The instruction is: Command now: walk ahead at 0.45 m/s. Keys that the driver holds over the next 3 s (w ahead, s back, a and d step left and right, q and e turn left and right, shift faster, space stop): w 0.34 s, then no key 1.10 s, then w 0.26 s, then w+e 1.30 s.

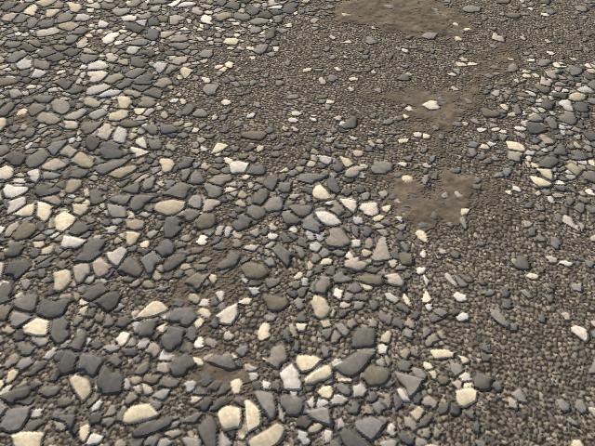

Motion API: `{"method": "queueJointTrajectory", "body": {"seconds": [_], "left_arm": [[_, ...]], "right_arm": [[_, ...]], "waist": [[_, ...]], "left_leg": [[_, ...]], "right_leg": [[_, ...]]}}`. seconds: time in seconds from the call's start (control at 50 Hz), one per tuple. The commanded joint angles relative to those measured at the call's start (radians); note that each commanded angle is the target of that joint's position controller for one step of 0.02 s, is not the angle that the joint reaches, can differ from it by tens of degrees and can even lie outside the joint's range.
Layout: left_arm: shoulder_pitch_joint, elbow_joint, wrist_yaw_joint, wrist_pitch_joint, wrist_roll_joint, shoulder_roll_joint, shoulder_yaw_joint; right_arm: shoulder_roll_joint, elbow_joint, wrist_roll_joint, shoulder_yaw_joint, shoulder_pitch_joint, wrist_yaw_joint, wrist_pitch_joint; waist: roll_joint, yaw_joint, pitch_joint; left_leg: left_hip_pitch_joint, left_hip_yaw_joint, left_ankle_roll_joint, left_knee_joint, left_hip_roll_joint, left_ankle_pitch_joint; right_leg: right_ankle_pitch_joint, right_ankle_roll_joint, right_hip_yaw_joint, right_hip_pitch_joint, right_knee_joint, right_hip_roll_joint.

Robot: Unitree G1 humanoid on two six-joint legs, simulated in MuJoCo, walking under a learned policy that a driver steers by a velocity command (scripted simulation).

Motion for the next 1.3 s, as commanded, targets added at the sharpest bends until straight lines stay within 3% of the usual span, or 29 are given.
{"method": "queueJointTrajectory", "body": {"seconds": [0.02, 0.06, 0.1, 0.12, 0.14, 0.16, 0.18, 0.2, 0.22, 0.24, 0.3, 0.38, 0.44, 0.52, 0.6, 0.62, 0.64, 0.66, 0.68, 0.7, 0.74, 0.8, 0.86, 0.9, 0.92, 0.94, 0.98, 1.06, 1.3], "left_arm": [[-0.184, -0.117, -0.010, -0.014, -0.008, 0.037, -0.004], [-0.174, -0.127, -0.018, -0.019, -0.007, 0.065, 0.005], [-0.064, -0.105, -0.017, -0.021, -0.005, 0.112, 0.030], [0.089, -0.059, -0.010, -0.017, -0.007, 0.146, 0.053], [0.265, -0.010, 0.000, -0.010, -0.008, 0.184, 0.073], [0.404, 0.020, 0.007, -0.002, 0.020, 0.270, 0.095], [0.400, 0.029, 0.001, 0.000, 0.015, 0.217, 0.075], [0.296, 0.019, -0.002, -0.008, 0.007, 0.161, 0.056], [0.204, -0.004, -0.003, -0.014, 0.010, 0.123, 0.045], [0.136, -0.011, -0.009, -0.023, 0.020, 0.098, 0.037], [0.102, 0.002, -0.018, -0.036, 0.031, 0.059, 0.025], [0.174, 0.037, 0.009, -0.038, 0.034, 0.113, 0.032], [0.212, 0.050, 0.026, -0.024, 0.035, 0.119, 0.029], [0.284, 0.089, 0.037, 0.000, 0.021, 0.132, 0.027], [0.247, 0.097, 0.045, 0.028, 0.013, 0.134, 0.030], [0.291, 0.097, 0.044, 0.026, 0.027, 0.119, 0.025], [0.418, 0.108, 0.036, 0.015, 0.048, 0.040, 0.000], [0.474, 0.139, 0.033, 0.018, 0.033, -0.008, -0.020], [0.416, 0.135, 0.032, 0.031, 0.011, 0.078, 0.002], [0.341, 0.115, 0.039, 0.048, 0.000, 0.101, 0.012], [0.280, 0.107, 0.063, 0.086, 0.012, 0.088, 0.019], [0.309, 0.129, 0.079, 0.106, 0.023, 0.040, 0.010], [0.327, 0.156, 0.071, 0.105, 0.036, 0.027, 0.009], [0.285, 0.138, 0.067, 0.106, 0.058, 0.061, 0.011], [0.256, 0.127, 0.070, 0.104, 0.047, 0.116, 0.020], [0.235, 0.137, 0.068, 0.095, 0.035, 0.118, 0.023], [0.200, 0.139, 0.066, 0.071, 0.039, 0.072, 0.013], [0.230, 0.156, 0.062, 0.045, 0.028, 0.066, 0.011], [0.254, 0.174, 0.062, 0.061, 0.025, 0.053, 0.006]], "right_arm": [[-0.192, -0.024, 0.013, -0.038, 0.040, -0.011, -0.007], [-0.198, -0.026, 0.017, -0.045, 0.026, -0.011, -0.002], [-0.222, -0.039, 0.009, -0.056, -0.007, -0.012, 0.010], [-0.217, -0.047, 0.002, -0.055, -0.023, -0.012, 0.020], [-0.203, -0.063, -0.007, -0.047, -0.029, -0.010, 0.024], [-0.083, -0.083, -0.010, -0.016, 0.083, 0.002, 0.011], [-0.061, -0.066, 0.007, -0.006, 0.079, 0.009, -0.018], [-0.150, -0.102, 0.038, -0.032, -0.014, 0.014, -0.040], [-0.178, -0.126, 0.052, -0.038, -0.095, 0.012, -0.051], [-0.173, -0.134, 0.044, -0.043, -0.130, 0.003, -0.052], [-0.118, -0.126, 0.020, -0.048, -0.083, -0.009, -0.013], [-0.138, -0.189, 0.000, -0.058, -0.219, -0.017, 0.000], [-0.098, -0.218, -0.007, -0.042, -0.315, -0.006, -0.012], [-0.112, -0.246, 0.002, -0.037, -0.413, 0.011, -0.010], [-0.181, -0.223, -0.014, -0.060, -0.318, 0.020, -0.020], [-0.243, -0.204, -0.025, -0.077, -0.251, 0.013, -0.025], [-0.291, -0.198, -0.038, -0.080, -0.199, 0.009, -0.017], [-0.207, -0.183, -0.029, -0.059, -0.160, 0.010, 0.000], [-0.155, -0.184, -0.010, -0.042, -0.172, 0.018, 0.010], [-0.160, -0.193, -0.003, -0.039, -0.249, 0.019, 0.014], [-0.158, -0.218, -0.015, -0.033, -0.389, 0.012, 0.020], [-0.165, -0.217, -0.032, -0.037, -0.440, 0.003, 0.036], [-0.158, -0.197, -0.007, -0.034, -0.436, -0.005, 0.045], [-0.135, -0.167, -0.004, -0.026, -0.381, -0.005, 0.048], [-0.143, -0.166, -0.011, -0.030, -0.360, -0.005, 0.052], [-0.132, -0.167, -0.014, -0.030, -0.364, -0.011, 0.056], [-0.128, -0.153, -0.012, -0.032, -0.349, -0.019, 0.057], [-0.128, -0.121, -0.009, -0.035, -0.323, -0.018, 0.056], [-0.136, -0.064, 0.001, -0.042, -0.313, -0.026, 0.078]], "waist": [[0.140, 0.009, 0.141], [0.137, 0.042, 0.122], [0.166, 0.116, 0.022], [0.167, 0.193, -0.072], [0.148, 0.266, -0.178], [-0.085, 0.226, -0.346], [-0.197, 0.219, -0.420], [-0.148, 0.200, -0.236], [-0.072, 0.168, -0.117], [-0.002, 0.129, -0.047], [-0.034, 0.055, -0.017], [0.000, 0.063, 0.050], [-0.006, 0.092, 0.024], [-0.019, 0.130, -0.011], [-0.015, 0.053, -0.068], [0.048, 0.045, -0.134], [0.193, 0.096, -0.273], [0.290, 0.074, -0.390], [0.201, 0.059, -0.360], [0.153, 0.073, -0.253], [0.122, 0.112, -0.125], [0.179, 0.140, -0.104], [0.156, 0.157, -0.120], [0.107, 0.136, -0.056], [0.039, 0.096, -0.006], [-0.037, 0.086, 0.026], [-0.068, 0.074, 0.026], [-0.016, 0.087, -0.018], [0.033, 0.095, -0.036]], "left_leg": [[-0.118, -0.105, 0.132, -0.084, 0.248, 0.347], [-0.044, -0.091, 0.114, -0.036, 0.278, 0.458], [0.006, -0.066, 0.090, 0.113, 0.283, 0.802], [-0.022, -0.037, 0.069, 0.289, 0.251, 0.930], [-0.181, -0.022, 0.041, 0.520, 0.213, 0.821], [-0.573, 0.010, -0.022, 0.926, 0.056, 0.367], [-0.708, -0.116, -0.024, 1.149, -0.034, -0.250], [-0.811, -0.150, 0.001, 1.236, 0.029, -0.218], [-0.812, -0.117, 0.019, 1.217, 0.085, -0.131], [-0.767, -0.098, 0.020, 1.148, 0.131, -0.050], [-0.625, -0.099, 0.013, 1.029, 0.187, 0.016], [-0.729, -0.070, -0.038, 0.825, 0.194, 0.155], [-0.632, -0.018, -0.046, 0.558, 0.140, 0.338], [-0.575, -0.021, -0.040, 0.403, 0.089, 0.423], [-0.430, -0.026, 0.016, 0.261, 0.057, 0.392], [-0.274, -0.068, 0.046, 0.258, 0.114, 0.738], [0.049, -0.247, 0.166, 0.362, 0.298, 1.097], [0.141, -0.401, 0.296, 0.342, 0.427, 1.109], [0.056, -0.408, 0.282, 0.290, 0.394, 0.859], [-0.062, -0.369, 0.241, 0.239, 0.361, 0.641], [-0.298, -0.301, 0.185, 0.139, 0.306, 0.327], [-0.464, -0.202, 0.156, 0.083, 0.230, 0.162], [-0.504, -0.155, 0.124, 0.092, 0.197, -0.029], [-0.541, -0.132, 0.040, 0.102, 0.150, -0.220], [-0.516, -0.094, 0.004, 0.123, 0.103, -0.217], [-0.416, -0.045, -0.019, 0.165, 0.063, -0.127], [-0.306, -0.034, -0.012, 0.235, 0.060, 0.019], [-0.290, -0.030, 0.006, 0.269, 0.065, 0.206], [-0.250, -0.029, -0.005, 0.302, 0.071, 0.351]], "right_leg": [[0.070, -0.016, -0.025, 0.022, -0.119, 0.036], [0.050, -0.048, -0.011, 0.050, -0.160, 0.042], [0.000, -0.085, -0.036, 0.212, -0.150, 0.089], [-0.011, -0.111, -0.056, 0.399, -0.149, 0.120], [-0.024, -0.149, 0.012, 0.670, -0.127, 0.057], [-0.253, -0.297, 0.455, 1.057, -0.177, -0.208], [-0.403, -0.347, 0.806, 1.074, -0.396, -0.310], [-0.452, -0.295, 0.708, 0.922, -0.438, -0.274], [-0.377, -0.263, 0.551, 0.749, -0.460, -0.244], [-0.256, -0.243, 0.431, 0.589, -0.490, -0.205], [-0.118, -0.230, 0.261, 0.393, -0.560, -0.132], [0.142, -0.246, 0.160, 0.375, -0.588, -0.121], [0.401, -0.196, 0.028, 0.378, -0.531, -0.053], [0.388, -0.179, 0.040, 0.498, -0.468, -0.080], [0.404, -0.127, 0.076, 0.596, -0.265, -0.086], [0.334, -0.084, 0.047, 0.554, -0.130, -0.020], [-0.056, -0.031, 0.023, 0.333, 0.088, 0.057], [-0.599, 0.016, 0.042, 0.228, 0.300, 0.120], [-0.686, 0.025, 0.105, 0.197, 0.375, 0.094], [-0.645, 0.032, 0.099, 0.153, 0.394, 0.065], [-0.539, 0.051, 0.089, 0.197, 0.303, 0.017], [-0.415, 0.058, 0.039, 0.370, 0.099, 0.034], [-0.168, 0.030, 0.000, 0.507, -0.123, 0.054], [-0.131, -0.013, 0.049, 0.511, -0.233, 0.010], [-0.257, -0.042, 0.077, 0.419, -0.263, -0.019], [-0.416, -0.056, 0.085, 0.283, -0.302, -0.007], [-0.399, -0.027, 0.088, 0.224, -0.350, -0.005], [-0.187, -0.011, 0.069, 0.324, -0.304, 0.008], [0.007, -0.020, 0.045, 0.400, -0.275, 0.025]]}}
Next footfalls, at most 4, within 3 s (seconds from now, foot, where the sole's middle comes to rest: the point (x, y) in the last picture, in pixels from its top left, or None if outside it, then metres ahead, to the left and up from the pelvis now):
0.14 right None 0.28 -0.13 -0.78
0.62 left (241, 434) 0.52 0.08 -0.78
0.90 right None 0.44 -0.16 -0.78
2.20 right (332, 291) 0.88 -0.16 -0.78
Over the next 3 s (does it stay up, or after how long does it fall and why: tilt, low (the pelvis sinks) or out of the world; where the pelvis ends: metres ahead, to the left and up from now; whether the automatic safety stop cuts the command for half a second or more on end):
stays up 1.15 -0.18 0.00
